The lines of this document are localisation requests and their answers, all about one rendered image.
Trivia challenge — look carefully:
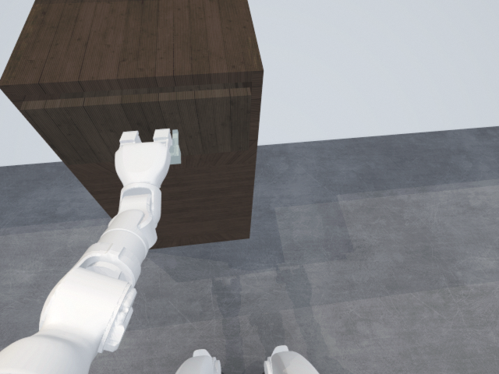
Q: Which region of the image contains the robot left upper arm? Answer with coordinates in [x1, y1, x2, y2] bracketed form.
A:
[0, 267, 137, 374]

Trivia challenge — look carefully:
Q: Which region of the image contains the cabinet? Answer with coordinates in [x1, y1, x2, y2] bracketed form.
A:
[0, 0, 264, 249]

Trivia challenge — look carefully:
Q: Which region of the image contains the robot right thigh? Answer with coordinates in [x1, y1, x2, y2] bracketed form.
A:
[264, 351, 319, 374]

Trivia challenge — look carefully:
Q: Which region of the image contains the drawer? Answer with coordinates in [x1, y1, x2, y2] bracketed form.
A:
[20, 83, 251, 165]

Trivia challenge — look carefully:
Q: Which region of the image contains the left robot hand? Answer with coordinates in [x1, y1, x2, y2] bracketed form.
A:
[115, 129, 172, 188]

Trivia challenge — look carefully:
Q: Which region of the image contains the robot thigh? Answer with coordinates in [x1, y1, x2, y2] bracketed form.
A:
[264, 351, 319, 374]
[175, 355, 221, 374]

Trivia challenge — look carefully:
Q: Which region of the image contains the handle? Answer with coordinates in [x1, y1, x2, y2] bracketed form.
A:
[169, 129, 181, 164]

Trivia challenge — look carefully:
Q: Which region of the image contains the robot left forearm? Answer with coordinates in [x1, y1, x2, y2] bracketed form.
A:
[39, 182, 161, 330]

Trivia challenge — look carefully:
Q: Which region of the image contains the robot left thigh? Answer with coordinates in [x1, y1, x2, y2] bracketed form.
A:
[175, 355, 221, 374]

